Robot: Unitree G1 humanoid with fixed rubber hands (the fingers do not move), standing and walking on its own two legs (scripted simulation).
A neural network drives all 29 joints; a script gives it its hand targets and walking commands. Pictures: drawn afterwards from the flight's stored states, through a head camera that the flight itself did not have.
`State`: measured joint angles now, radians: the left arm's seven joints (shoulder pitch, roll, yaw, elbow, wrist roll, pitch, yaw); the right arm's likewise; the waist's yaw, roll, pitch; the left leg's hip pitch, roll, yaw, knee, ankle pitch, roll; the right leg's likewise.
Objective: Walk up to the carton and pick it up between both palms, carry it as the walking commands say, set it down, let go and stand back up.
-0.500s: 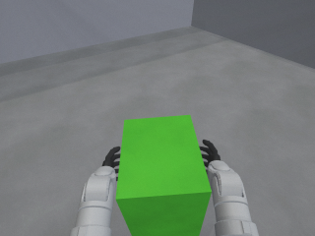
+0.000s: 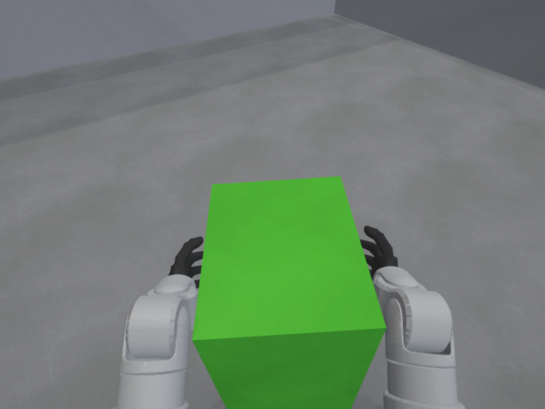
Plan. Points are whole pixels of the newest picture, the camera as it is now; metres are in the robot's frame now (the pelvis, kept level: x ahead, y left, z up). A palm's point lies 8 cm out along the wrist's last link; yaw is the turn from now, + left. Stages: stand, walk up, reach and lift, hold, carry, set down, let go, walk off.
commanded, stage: carry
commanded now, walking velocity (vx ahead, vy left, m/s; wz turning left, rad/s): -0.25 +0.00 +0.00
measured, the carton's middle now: (283, 305) +0.28 -0.02 +0.03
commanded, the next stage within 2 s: none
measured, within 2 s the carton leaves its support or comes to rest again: neither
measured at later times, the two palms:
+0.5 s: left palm out of the picture +0.12 +0.12 +0.10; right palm out of the picture +0.12 -0.15 +0.10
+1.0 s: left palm out of the picture -0.06 +0.18 +0.10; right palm out of the picture -0.04 -0.09 +0.11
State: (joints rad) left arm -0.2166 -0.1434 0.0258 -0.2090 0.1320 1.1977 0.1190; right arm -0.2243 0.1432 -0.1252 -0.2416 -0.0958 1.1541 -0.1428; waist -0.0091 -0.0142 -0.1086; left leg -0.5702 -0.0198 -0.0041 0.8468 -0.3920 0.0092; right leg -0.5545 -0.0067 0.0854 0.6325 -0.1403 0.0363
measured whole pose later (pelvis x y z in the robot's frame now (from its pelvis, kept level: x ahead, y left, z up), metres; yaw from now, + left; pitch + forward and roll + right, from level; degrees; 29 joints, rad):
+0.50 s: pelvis -0.15 +0.01 +0.02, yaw -2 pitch +3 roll +2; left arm -0.22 -0.14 0.04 -0.24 0.12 1.26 0.12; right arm -0.24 0.15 -0.12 -0.27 -0.11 1.22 -0.15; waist -0.02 0.01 -0.07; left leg -0.65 -0.02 0.01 1.13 -0.40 -0.02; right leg -0.41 -0.03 -0.08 0.57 -0.21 -0.05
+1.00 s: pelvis -0.33 +0.04 +0.01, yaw -1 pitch +4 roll -1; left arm -0.22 -0.14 0.06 -0.29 0.11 1.24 0.13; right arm -0.26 0.15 -0.09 -0.29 -0.12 1.21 -0.14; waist 0.04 0.02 -0.08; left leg -0.48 0.05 0.07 0.58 -0.17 0.02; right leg -0.37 0.00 -0.08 0.70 -0.42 0.04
